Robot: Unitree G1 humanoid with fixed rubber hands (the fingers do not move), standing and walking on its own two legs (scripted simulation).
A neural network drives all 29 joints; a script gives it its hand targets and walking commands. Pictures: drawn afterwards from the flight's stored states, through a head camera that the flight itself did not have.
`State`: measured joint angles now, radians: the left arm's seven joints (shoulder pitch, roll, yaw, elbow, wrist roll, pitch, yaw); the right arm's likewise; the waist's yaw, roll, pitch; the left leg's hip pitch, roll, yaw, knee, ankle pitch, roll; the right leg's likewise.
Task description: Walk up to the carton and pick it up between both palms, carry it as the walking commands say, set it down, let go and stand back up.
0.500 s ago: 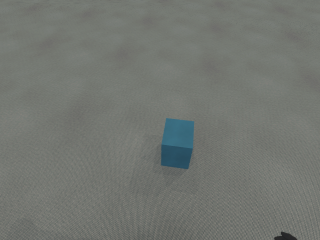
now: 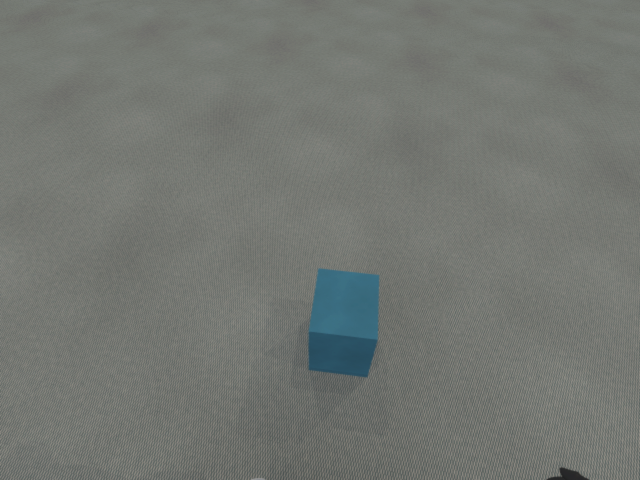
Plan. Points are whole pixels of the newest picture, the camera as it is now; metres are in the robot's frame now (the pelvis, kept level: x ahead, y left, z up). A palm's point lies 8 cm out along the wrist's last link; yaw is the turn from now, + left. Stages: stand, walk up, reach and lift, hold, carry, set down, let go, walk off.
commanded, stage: walk up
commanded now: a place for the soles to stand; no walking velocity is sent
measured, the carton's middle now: (343, 323) +0.68 -0.06 -0.61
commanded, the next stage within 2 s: none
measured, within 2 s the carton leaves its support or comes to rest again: neither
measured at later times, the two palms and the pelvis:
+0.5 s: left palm (71, 474) +0.17 +0.32 -0.09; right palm (578, 438) +0.22 -0.32 -0.07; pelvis +0.12 +0.00 +0.00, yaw +0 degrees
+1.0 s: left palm (124, 384) +0.28 +0.30 -0.09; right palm (581, 413) +0.26 -0.35 -0.09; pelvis +0.16 -0.02 -0.01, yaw -1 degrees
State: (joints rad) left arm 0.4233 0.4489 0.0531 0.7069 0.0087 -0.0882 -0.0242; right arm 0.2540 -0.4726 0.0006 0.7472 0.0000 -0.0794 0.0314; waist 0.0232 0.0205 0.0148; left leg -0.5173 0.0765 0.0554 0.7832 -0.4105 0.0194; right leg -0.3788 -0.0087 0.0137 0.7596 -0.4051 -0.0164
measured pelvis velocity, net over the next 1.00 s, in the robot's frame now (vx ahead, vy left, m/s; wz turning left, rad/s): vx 0.16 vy -0.02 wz -0.02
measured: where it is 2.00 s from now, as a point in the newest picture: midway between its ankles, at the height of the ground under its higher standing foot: outside the picture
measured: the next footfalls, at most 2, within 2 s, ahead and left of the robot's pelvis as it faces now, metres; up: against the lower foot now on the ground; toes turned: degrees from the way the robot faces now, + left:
right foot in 0.30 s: +0.18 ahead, -0.16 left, +0.00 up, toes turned -1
left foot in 0.50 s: +0.21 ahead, +0.11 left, +0.00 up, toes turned +5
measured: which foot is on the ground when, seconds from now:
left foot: down 0.00-0.32, up 0.34-0.48, down 0.50-1.00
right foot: down 0.00-0.02, up 0.04-0.28, down 0.30-0.52, up 0.54-0.74, down 0.76-1.00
